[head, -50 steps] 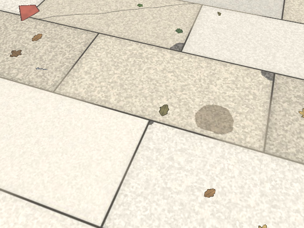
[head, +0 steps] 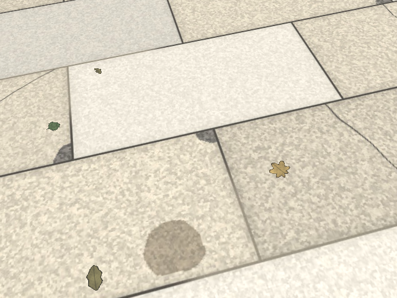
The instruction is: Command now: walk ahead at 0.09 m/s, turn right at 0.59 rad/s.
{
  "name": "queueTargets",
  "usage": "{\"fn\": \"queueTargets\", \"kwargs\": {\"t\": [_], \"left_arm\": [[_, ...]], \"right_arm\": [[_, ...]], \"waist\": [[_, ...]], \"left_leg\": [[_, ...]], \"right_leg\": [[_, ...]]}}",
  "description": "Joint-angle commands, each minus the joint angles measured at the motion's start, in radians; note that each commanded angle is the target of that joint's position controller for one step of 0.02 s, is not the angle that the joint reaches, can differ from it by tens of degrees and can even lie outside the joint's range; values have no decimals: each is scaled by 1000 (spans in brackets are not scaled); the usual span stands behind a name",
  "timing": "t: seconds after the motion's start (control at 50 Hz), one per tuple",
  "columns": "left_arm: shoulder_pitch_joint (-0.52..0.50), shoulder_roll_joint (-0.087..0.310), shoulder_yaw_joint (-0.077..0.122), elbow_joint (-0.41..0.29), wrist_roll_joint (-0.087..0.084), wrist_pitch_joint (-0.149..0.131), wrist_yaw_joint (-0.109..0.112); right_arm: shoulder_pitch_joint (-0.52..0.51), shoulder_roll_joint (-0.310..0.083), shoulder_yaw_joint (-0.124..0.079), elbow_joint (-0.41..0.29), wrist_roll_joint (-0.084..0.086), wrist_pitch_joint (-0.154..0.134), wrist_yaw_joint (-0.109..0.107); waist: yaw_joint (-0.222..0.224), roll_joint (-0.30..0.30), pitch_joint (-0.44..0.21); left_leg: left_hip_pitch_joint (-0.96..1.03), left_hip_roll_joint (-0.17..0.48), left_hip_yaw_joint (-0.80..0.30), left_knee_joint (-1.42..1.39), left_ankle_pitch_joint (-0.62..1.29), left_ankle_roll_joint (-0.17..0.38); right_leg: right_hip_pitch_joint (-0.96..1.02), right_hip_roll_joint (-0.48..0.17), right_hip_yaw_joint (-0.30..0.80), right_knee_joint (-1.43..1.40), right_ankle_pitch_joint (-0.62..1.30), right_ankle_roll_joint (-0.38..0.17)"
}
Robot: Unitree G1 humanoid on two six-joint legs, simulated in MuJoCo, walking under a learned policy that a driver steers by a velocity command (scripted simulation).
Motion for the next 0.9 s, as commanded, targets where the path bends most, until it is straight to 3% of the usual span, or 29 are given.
{"fn": "queueTargets", "kwargs": {"t": [0.02,0.14,0.18,0.2,0.22,0.24,0.26,0.28,0.3,0.34,0.38,0.42,0.46,0.52,0.56,0.58,0.6,0.62,0.64,0.66,0.68,0.72,0.8,0.9], "left_arm": [[77,159,35,-53,6,4,10],[47,185,43,-88,17,24,9],[-20,194,44,-111,10,26,5],[-73,195,43,-127,-3,22,2],[-78,157,31,-153,-18,14,-1],[46,84,17,-160,-16,16,3],[111,151,29,-124,23,32,12],[82,157,32,-100,31,42,11],[38,145,26,-94,28,49,5],[14,99,5,-90,10,64,-11],[11,88,-12,-79,9,71,-15],[-47,100,-18,-86,7,74,-2],[-77,107,-22,-92,3,72,6],[-66,106,-29,-99,12,45,0],[26,92,-34,-75,21,23,3],[98,157,-21,-59,36,13,15],[96,255,2,-66,35,7,25],[2,264,12,-73,45,2,26],[-77,191,-8,-89,36,-11,27],[-125,151,-18,-100,27,-24,23],[-128,140,-22,-103,21,-37,21],[-72,134,-22,-88,17,-57,14],[56,148,-12,-40,25,-71,-1],[80,169,-6,-19,26,-76,-10]], "right_arm": [[-27,-97,-16,-82,6,-7,-6],[-29,-123,-7,-111,23,-23,-16],[37,-133,-7,-104,25,-31,-22],[101,-138,-10,-92,16,-39,-28],[170,-190,-21,-88,5,-49,-40],[132,-276,-30,-114,15,-37,-42],[185,-228,-23,-96,32,-22,-30],[154,-164,-5,-101,32,-20,-24],[97,-113,10,-103,27,-19,-19],[29,-83,29,-99,5,-24,-16],[32,-108,25,-75,3,-25,-6],[102,-180,-2,-55,7,-17,3],[141,-216,-22,-45,11,-7,14],[134,-213,-39,-44,11,20,25],[74,-194,-47,-57,20,38,23],[45,-152,-41,-82,25,33,21],[14,-73,-22,-128,45,20,23],[0,-143,-36,-123,10,9,20],[51,-167,-49,-97,8,3,31],[121,-164,-52,-67,5,0,45],[148,-161,-54,-53,-3,-1,54],[128,-137,-48,-55,-9,-2,70],[1,-113,-37,-112,-10,0,91],[-113,-96,-19,-178,-12,-3,113]], "waist": [[1,-116,-122],[-6,-128,-96],[-49,-141,-94],[-100,-130,-105],[-119,-27,-172],[-40,221,-235],[-36,173,-286],[-27,65,-208],[-21,20,-150],[-5,111,-121],[3,151,-121],[-39,149,-117],[-57,142,-119],[-38,134,-130],[35,115,-80],[66,13,-61],[74,-286,-75],[36,-211,44],[-35,-133,58],[-77,-137,41],[-82,-154,19],[-53,-152,20],[15,-135,45],[37,-163,63]], "left_leg": [[-46,-28,-1,-41,-5,8],[90,-86,-26,-216,-95,49],[254,-110,-22,-374,-73,65],[400,-107,-24,-523,39,77],[592,47,-146,-602,244,119],[736,333,-450,-581,773,264],[664,385,-546,-566,876,368],[590,320,-456,-575,792,362],[514,237,-335,-592,653,318],[440,113,-209,-642,446,241],[440,55,-176,-647,400,217],[487,68,-244,-638,378,242],[505,88,-310,-645,302,253],[403,57,-379,-727,-244,246],[185,-20,-347,-727,-421,174],[3,-96,-264,-615,-442,96],[-129,-214,-60,-282,-394,76],[-139,-146,-71,-124,-241,78],[-81,-114,-103,-44,-148,85],[-57,-111,-85,10,-95,80],[-55,-105,-61,67,-67,73],[-88,-78,-22,124,-36,60],[-177,-49,-10,45,3,41],[-75,-26,77,-170,20,69]], "right_leg": [[189,-302,227,37,838,-64],[179,-302,337,119,846,-76],[108,-258,360,151,762,-30],[39,-209,351,207,699,14],[-59,-148,285,362,485,68],[-245,54,87,592,-351,115],[-256,28,45,755,-516,126],[-255,4,77,825,-437,133],[-241,-18,83,802,-363,141],[-168,-45,79,661,-280,163],[-109,-66,-22,480,-276,176],[-119,-64,-64,377,-304,174],[-126,-69,-57,318,-268,157],[-23,-65,-86,188,-249,120],[199,-67,-103,-35,-143,65],[347,-183,15,-143,-265,23],[337,-469,373,-275,-555,-51],[139,-560,464,-326,-575,-102],[89,-503,384,-319,-512,-83],[90,-451,288,-313,-410,-51],[113,-416,206,-311,-326,-36],[137,-388,101,-302,-206,-34],[226,-412,18,-286,-58,-48],[203,-428,-112,-236,154,-20]]}}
